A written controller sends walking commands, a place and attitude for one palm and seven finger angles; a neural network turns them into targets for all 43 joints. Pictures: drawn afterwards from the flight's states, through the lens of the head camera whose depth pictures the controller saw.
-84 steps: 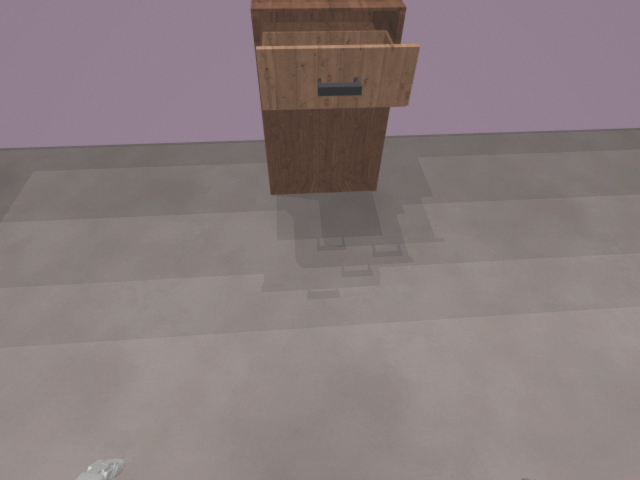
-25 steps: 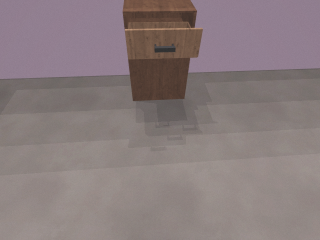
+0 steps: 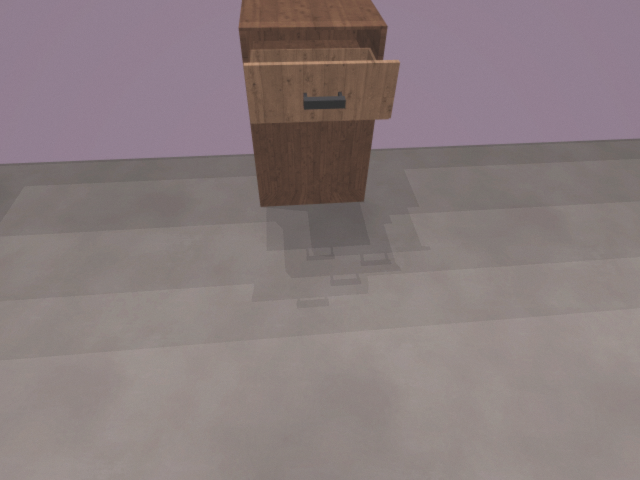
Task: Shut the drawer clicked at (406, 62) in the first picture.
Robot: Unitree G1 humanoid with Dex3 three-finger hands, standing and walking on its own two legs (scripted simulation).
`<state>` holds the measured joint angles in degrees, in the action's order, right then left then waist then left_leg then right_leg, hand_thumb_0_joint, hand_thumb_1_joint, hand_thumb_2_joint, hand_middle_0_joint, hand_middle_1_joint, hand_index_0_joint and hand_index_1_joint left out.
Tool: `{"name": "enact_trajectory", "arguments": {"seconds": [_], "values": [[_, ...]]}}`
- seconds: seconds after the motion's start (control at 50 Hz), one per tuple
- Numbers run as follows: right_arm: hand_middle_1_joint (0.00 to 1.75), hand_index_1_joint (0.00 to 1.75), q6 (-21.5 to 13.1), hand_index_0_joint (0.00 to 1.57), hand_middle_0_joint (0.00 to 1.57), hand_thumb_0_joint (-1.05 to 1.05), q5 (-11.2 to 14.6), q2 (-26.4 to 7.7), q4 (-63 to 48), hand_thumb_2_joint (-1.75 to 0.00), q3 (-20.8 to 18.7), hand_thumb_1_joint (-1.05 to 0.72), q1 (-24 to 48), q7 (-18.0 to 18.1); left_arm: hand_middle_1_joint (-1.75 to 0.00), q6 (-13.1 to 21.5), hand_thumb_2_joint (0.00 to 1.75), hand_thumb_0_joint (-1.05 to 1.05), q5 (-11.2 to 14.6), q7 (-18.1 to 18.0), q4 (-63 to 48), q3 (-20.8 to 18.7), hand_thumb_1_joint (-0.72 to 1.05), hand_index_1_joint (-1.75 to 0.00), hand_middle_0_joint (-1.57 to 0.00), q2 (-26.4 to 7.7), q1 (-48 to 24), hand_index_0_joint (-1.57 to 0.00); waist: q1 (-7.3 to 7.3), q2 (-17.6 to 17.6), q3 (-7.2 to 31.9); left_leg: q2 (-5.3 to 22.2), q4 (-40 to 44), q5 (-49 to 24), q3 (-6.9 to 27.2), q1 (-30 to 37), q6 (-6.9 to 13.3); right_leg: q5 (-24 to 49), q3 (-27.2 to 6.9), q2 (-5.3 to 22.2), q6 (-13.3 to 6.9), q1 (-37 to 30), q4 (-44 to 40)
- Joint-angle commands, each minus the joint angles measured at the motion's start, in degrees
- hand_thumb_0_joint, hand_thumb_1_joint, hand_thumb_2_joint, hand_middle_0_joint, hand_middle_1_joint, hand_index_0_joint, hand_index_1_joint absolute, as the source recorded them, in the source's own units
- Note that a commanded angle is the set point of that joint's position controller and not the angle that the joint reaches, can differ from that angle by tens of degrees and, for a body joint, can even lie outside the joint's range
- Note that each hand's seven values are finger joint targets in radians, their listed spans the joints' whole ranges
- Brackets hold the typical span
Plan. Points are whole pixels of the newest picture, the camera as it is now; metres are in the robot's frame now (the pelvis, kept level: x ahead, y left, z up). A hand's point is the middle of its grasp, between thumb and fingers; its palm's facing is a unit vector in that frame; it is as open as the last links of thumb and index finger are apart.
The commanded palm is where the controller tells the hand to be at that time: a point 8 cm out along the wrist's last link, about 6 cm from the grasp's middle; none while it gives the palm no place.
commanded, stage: walk to a spot facing it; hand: left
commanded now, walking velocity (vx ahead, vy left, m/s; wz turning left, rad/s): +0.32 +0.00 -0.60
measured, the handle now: (323, 99) +1.14 +0.07 -0.08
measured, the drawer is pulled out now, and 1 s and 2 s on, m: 0.28 0.28 0.28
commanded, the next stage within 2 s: turn to face it in 1.44 s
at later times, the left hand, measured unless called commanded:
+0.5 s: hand out of the picture +0.09 +0.15 -0.16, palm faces -0.12 -0.98 -0.16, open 7.4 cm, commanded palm none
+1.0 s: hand (286, 273) +0.53 +0.11 -0.16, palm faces -0.44 -0.87 -0.20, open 7.4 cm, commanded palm none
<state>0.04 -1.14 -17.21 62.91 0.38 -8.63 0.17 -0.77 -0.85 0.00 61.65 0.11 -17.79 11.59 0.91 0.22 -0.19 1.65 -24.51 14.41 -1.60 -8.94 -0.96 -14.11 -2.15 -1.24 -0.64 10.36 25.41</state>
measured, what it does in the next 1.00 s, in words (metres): walks ahead, turning right: left foot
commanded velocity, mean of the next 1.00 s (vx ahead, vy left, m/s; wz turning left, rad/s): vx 0.35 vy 0.00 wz -0.44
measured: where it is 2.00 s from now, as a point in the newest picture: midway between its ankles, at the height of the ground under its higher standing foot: (398, 371)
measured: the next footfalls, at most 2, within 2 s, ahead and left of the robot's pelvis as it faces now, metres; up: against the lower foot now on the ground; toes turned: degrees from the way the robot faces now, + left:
left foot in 0.64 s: +0.39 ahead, +0.08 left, +0.00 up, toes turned -10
right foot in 1.18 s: +0.47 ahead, -0.23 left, +0.00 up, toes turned -40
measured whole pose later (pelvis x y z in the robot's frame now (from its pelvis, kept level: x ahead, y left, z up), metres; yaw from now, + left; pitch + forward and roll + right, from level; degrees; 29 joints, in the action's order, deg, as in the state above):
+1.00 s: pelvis +0.35 -0.02 +0.00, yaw -28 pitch +0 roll +1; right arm -4.3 -1.4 -11.6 59.5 -3.2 -21.3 0.7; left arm -1.1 -2.1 2.2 53.2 -4.9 -12.6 9.1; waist -1.4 1.6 -1.7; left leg 3.1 -21.1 16.1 -17.4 -4.5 1.3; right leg -8.0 3.8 6.3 0.5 35.2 50.6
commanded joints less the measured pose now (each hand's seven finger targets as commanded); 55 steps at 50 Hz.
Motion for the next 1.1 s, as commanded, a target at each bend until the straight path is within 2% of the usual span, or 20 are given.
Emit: {"name": "enact_trajectory", "arguments": {"seconds": [0.0, 0.06, 0.1, 0.14, 0.16, 0.18, 0.2, 0.26, 0.34, 0.46, 0.52, 0.56, 0.58, 0.6, 0.62, 0.64, 0.68, 0.76, 1.0, 1.08], "values": [[0.30, 0.30, -0.8, 0.20, 0.20, 0.00, -0.1, -9.3, -4.1, -0.90, -3.2, -0.90, -4.7, 0.5, -0.30, 0.1, 0.90, 0.00, -0.5, 1.1, -5.3, -2.6, 0.90, -0.30, -0.20, -6.0, 2.4, -0.20, -1.17, -3.2, -7.0, 8.8, 6.4, 22.2, 8.6, -1.6, 4.6, -17.7, -6.2, 1.7, -2.4, 13.3, 1.1], [0.30, 0.30, -2.0, 0.20, 0.20, 0.00, 0.1, -10.9, -5.3, -0.90, -4.9, -0.90, -7.3, 0.8, -0.30, 1.0, 0.90, 0.00, -0.5, 1.9, -7.9, -3.1, 0.90, -0.30, -0.20, -1.8, 2.1, -0.20, -2.01, -10.5, -5.9, 18.1, 10.5, 17.8, 14.4, 2.8, 9.8, -11.0, 3.0, -0.1, -0.7, 18.6, 16.5], [0.30, 0.30, -2.6, 0.20, 0.20, 0.00, 0.0, -9.3, -5.7, -0.90, -5.0, -0.90, -7.4, 0.8, -0.30, 1.5, 0.90, 0.00, -0.5, 2.3, -9.1, -3.5, 0.90, -0.30, -0.20, -1.0, 1.5, -0.20, -1.73, -9.1, -5.8, 18.8, 7.9, 8.4, 10.8, 1.8, 10.3, -13.1, 3.8, 2.4, -0.4, 16.9, 16.2], [0.30, 0.30, -2.7, 0.20, 0.20, 0.00, -0.1, -7.4, -6.0, -0.90, -4.7, -0.90, -4.8, 0.9, -0.30, 2.2, 0.90, 0.00, -0.7, 2.3, -6.3, -4.1, 0.90, -0.30, -0.20, 0.4, 10.3, -0.20, 2.99, -4.3, -3.0, 13.9, -6.6, 1.4, 1.3, -6.1, 6.1, -4.9, 5.9, 1.3, -1.2, 0.7, 5.1], [0.30, 0.30, -2.7, 0.20, 0.20, 0.00, 0.5, -3.7, -7.8, -0.90, -4.0, -0.90, -3.5, 0.5, -0.30, 3.1, 0.90, 0.00, -1.1, 1.6, -4.0, -5.2, 0.90, -0.30, -0.20, -4.5, 18.5, -0.20, 6.19, 10.6, -0.7, 6.4, -26.7, 5.5, -6.7, -20.0, 1.9, -8.1, -11.3, 10.3, -4.9, -12.1, -5.4], [0.30, 0.30, -3.4, 0.20, 0.20, 0.00, 0.4, -1.4, -11.6, -0.90, -3.1, -0.90, 2.0, -0.1, -0.30, 3.7, 0.90, 0.00, -0.2, 0.5, -2.1, -6.0, 0.90, -0.30, -0.20, -9.3, 25.6, -0.20, 8.08, 21.1, -1.6, 0.5, -39.9, 19.1, -6.6, -33.8, 0.1, 0.1, -33.0, 21.8, -10.4, -16.4, -13.2], [0.30, 0.30, -3.6, 0.20, 0.20, 0.00, 0.2, -2.8, -12.2, -0.90, -3.5, -0.90, 5.0, 0.2, -0.30, 3.8, 0.90, 0.00, 0.1, -0.5, -1.8, -5.7, 0.90, -0.30, -0.20, -7.6, 26.2, -0.20, 7.98, 13.4, -3.0, 3.0, -43.9, 16.5, 0.0, -36.1, 0.5, 5.1, -33.9, 22.4, -12.3, -15.3, -12.7], [0.30, 0.30, -3.3, 0.20, 0.20, 0.00, -0.3, -0.1, -10.4, -0.90, -3.8, -0.90, 3.5, -0.2, -0.30, 4.3, 0.90, 0.00, -0.5, -0.7, -3.7, -4.2, 0.90, -0.30, -0.20, -2.4, 19.0, -0.20, 2.69, 1.6, -5.8, 6.1, -44.0, 6.0, 0.6, -34.3, -0.9, 9.4, -22.5, 18.3, -13.1, -8.7, -11.4], [0.30, 0.30, -2.0, 0.20, 0.20, 0.00, 0.0, 2.2, -10.1, -0.90, -4.3, -0.90, 1.2, -1.0, -0.30, 5.2, 0.90, 0.00, -0.5, -0.9, -3.5, -4.1, 0.90, -0.30, -0.20, -0.6, 17.5, -0.20, 0.17, 4.5, -5.3, 5.6, -39.0, -1.3, -1.0, -31.4, -2.3, 12.4, -13.8, 13.9, -11.1, -4.2, -13.4], [0.30, 0.30, -2.7, 0.20, 0.20, 0.00, 0.3, 3.8, -14.0, -0.90, -4.0, -0.90, 7.9, -1.8, -0.30, 5.4, 0.90, 0.00, -0.7, -1.5, -2.0, -4.2, 0.90, -0.30, -0.20, -0.2, 19.3, -0.20, 1.90, 6.3, -5.8, 4.3, -26.0, -4.8, -2.7, -30.4, -1.5, 19.1, -11.5, 12.1, -9.7, -8.1, -12.4], [0.30, 0.30, -3.4, 0.20, 0.20, 0.00, 0.6, 4.1, -14.6, -0.90, -3.8, -0.90, 8.3, -1.8, -0.30, 4.9, 0.90, 0.00, -0.9, -1.6, -2.0, -4.7, 0.90, -0.30, -0.20, -1.2, 18.2, -0.20, 1.85, 7.3, -5.0, 2.2, -16.1, -2.5, -3.9, -19.3, 0.1, 24.5, -11.0, 12.1, -8.5, -6.0, -9.5], [0.30, 0.30, -4.0, 0.20, 0.20, 0.00, 0.2, 2.4, -11.8, -0.90, -4.4, -0.90, -1.2, -0.8, -0.30, 5.0, 0.90, 0.00, -0.5, -1.5, -2.4, -5.2, 0.90, -0.30, -0.20, -1.9, 16.1, -0.20, -2.64, 6.3, -0.7, -1.0, -8.4, -4.8, -5.7, -5.0, 1.1, 34.0, -8.5, 9.3, -7.0, -4.1, 0.6], [0.30, 0.30, -4.3, 0.20, 0.20, 0.00, -0.1, -0.3, -9.0, -0.90, -5.0, -0.90, -10.3, 0.1, -0.30, 5.0, 0.90, 0.00, -0.3, -1.3, -2.6, -5.3, 0.90, -0.30, -0.20, -1.0, 15.9, -0.20, -6.10, 4.5, 4.0, 0.9, -6.0, -6.6, -3.2, 8.7, 2.3, 31.3, -7.6, 7.2, -5.5, 1.5, 11.9], [0.30, 0.30, -4.4, 0.20, 0.20, 0.00, -0.8, -7.2, -7.3, -0.90, -6.6, -0.90, -19.1, 0.8, -0.30, 4.7, 0.90, 0.00, 0.3, -0.7, -3.4, -5.4, 0.90, -0.30, -0.20, 2.2, 18.2, -0.20, -8.28, -8.6, 11.9, 14.9, -4.5, -4.8, 13.7, 22.4, 6.0, 9.4, -2.5, 0.9, -3.2, 12.2, 29.1], [0.30, 0.30, -4.2, 0.20, 0.20, 0.00, -0.7, -10.4, -6.8, -0.90, -6.9, -0.90, -22.4, 0.8, -0.30, 5.0, 0.90, 0.00, 0.6, -0.1, -5.2, -5.0, 0.90, -0.30, -0.20, 4.2, 17.8, -0.20, -7.41, -17.2, 12.7, 27.8, 6.3, -1.6, 32.0, 22.7, 11.6, -18.1, 0.8, -3.5, -1.9, 22.1, 46.6], [0.30, 0.30, -3.9, 0.20, 0.20, 0.00, -0.1, -8.2, -7.5, -0.90, -6.2, -0.90, -17.8, 0.7, -0.30, 4.7, 0.90, 0.00, -0.1, -0.2, -6.1, -4.9, 0.90, -0.30, -0.20, 3.3, 14.6, -0.20, -6.29, -10.9, 7.9, 28.5, 10.4, 10.8, 32.1, 13.9, 13.1, -17.5, -0.8, 0.0, -2.8, 25.0, 52.8], [0.30, 0.30, -4.3, 0.20, 0.20, 0.00, -0.2, -0.7, -9.1, -0.90, -4.7, -0.90, -9.4, 0.8, -0.30, 3.6, 0.90, 0.00, -0.9, 0.8, -6.5, -5.1, 0.90, -0.30, -0.20, 3.9, 9.4, -0.20, -2.76, -10.8, -3.7, 23.1, 14.7, 19.4, 22.0, -1.6, 9.7, -7.1, -0.6, 5.2, -2.3, 27.7, 54.4], [0.30, 0.30, -5.6, 0.20, 0.20, 0.00, -0.2, 1.8, -8.5, -0.90, -4.1, -0.90, -6.8, 1.0, -0.30, 0.7, 0.90, 0.00, -1.3, 2.0, -6.1, -4.9, 0.90, -0.30, -0.20, 6.2, 11.3, -0.20, 1.46, -7.1, -3.3, 17.9, 14.8, 6.3, 3.4, -9.9, 7.8, -0.7, 1.5, 7.6, -0.6, 22.6, 46.5], [0.30, 0.30, -5.2, 0.20, 0.20, 0.00, -0.7, -0.8, -4.9, -0.90, -4.4, -0.90, -19.1, 0.5, -0.30, 0.9, 0.90, 0.00, -1.1, 3.0, -14.1, -4.0, 0.90, -0.30, -0.20, 5.5, -10.6, -0.20, -4.81, -5.4, -5.6, 18.7, 11.5, -15.9, -7.6, 8.1, 8.8, 4.2, 7.5, 6.8, -0.2, 26.3, 16.9], [0.30, 0.30, -4.5, 0.20, 0.20, 0.00, -0.9, -2.6, -4.4, -0.90, -4.4, -0.90, -19.5, 0.6, -0.30, 1.7, 0.90, 0.00, -1.0, 2.9, -13.8, -3.9, 0.90, -0.30, -0.20, 4.6, -9.1, -0.20, -3.16, -7.5, -3.7, 18.6, 2.6, -33.5, -12.2, 11.4, 7.2, -1.6, 11.2, 2.8, -2.9, 17.6, 10.5]]}}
